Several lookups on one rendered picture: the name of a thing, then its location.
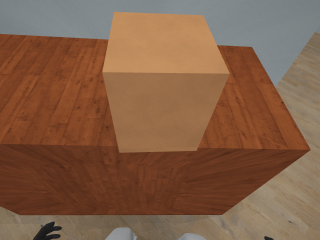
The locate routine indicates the pedestal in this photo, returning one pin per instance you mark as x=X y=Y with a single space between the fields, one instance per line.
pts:
x=59 y=153

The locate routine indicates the robot left thigh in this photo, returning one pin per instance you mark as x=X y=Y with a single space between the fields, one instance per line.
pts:
x=122 y=233

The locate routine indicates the robot left hand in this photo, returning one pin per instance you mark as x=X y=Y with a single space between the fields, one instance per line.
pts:
x=48 y=228

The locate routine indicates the carton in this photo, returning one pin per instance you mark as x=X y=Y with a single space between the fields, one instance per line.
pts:
x=163 y=75

